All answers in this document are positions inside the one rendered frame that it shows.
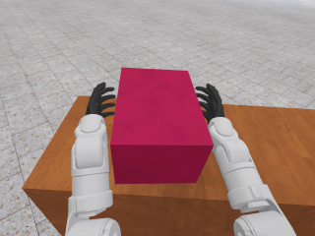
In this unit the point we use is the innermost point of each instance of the left robot hand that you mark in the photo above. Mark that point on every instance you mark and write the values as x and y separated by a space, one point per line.
95 105

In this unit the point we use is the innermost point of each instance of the robot right forearm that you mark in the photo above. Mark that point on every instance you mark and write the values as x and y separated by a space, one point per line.
246 190

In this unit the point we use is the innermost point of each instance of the robot left upper arm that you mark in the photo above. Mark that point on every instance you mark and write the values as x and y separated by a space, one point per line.
95 227

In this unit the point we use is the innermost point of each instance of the robot left forearm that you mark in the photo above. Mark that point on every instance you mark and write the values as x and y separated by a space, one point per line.
89 168

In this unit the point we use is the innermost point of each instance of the robot right upper arm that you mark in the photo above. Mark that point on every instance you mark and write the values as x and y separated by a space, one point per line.
266 223

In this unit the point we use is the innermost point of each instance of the pedestal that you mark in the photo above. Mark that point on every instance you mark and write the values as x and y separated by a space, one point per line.
280 140

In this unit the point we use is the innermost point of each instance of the right robot hand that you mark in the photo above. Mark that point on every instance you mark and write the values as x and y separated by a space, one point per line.
214 105

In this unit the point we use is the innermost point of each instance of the carton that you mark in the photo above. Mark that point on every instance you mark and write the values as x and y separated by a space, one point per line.
159 133

